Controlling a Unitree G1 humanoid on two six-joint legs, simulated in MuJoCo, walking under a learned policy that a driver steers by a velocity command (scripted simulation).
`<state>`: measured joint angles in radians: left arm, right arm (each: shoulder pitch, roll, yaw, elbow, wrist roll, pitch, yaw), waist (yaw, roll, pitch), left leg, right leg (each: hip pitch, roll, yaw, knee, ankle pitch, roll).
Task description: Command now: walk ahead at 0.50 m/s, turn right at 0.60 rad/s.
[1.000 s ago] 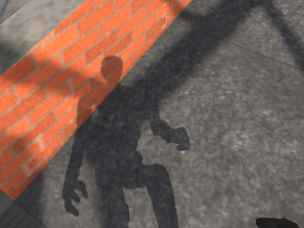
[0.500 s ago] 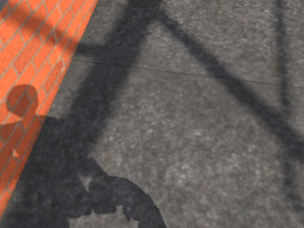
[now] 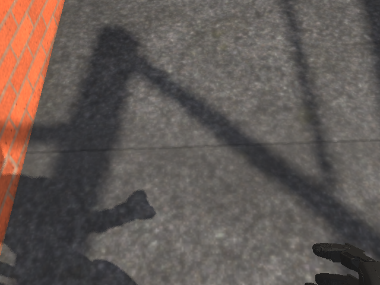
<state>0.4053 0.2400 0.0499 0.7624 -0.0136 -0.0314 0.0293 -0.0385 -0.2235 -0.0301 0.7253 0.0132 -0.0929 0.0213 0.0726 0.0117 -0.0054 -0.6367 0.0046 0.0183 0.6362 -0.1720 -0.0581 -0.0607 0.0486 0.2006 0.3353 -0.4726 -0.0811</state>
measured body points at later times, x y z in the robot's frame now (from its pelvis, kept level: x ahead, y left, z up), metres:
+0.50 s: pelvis +0.23 -0.07 +0.02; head +0.24 -0.09 +0.47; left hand +0.48 +0.13 -0.04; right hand +0.21 -0.36 -0.12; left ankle +0.16 +0.14 -0.69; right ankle +0.27 -0.18 -0.70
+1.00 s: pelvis +0.50 -0.15 +0.05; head +0.53 -0.17 +0.49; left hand +0.55 +0.11 -0.08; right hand +0.70 -0.39 -0.04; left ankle +0.63 -0.10 -0.64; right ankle +0.28 -0.20 -0.65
